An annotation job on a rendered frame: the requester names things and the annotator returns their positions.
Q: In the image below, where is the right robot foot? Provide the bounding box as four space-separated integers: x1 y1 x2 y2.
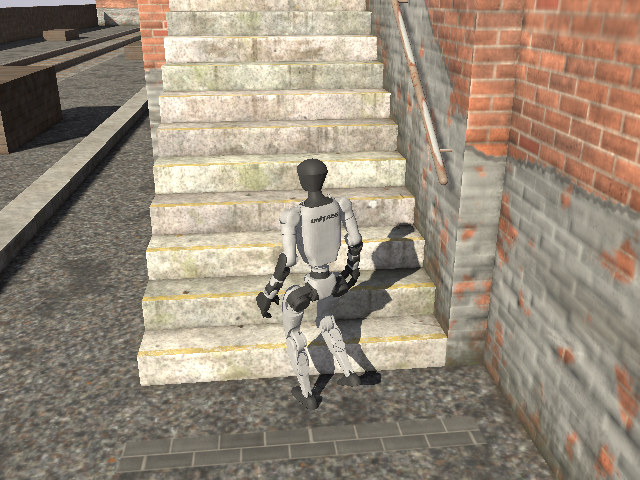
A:
337 372 362 387

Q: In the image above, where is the left robot forearm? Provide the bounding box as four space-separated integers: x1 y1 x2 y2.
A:
263 253 290 299

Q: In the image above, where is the left robot hand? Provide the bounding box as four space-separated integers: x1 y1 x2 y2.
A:
256 292 280 318

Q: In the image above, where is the robot left upper arm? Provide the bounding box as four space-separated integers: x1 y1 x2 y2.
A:
279 206 301 267

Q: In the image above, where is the right robot hand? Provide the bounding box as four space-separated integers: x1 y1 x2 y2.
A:
340 265 360 289

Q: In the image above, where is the robot right upper arm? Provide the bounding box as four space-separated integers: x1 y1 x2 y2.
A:
331 197 362 247

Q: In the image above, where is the robot head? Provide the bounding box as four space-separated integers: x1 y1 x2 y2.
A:
297 158 333 208

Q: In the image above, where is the right robot forearm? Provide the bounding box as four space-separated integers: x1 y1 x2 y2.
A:
347 234 363 270

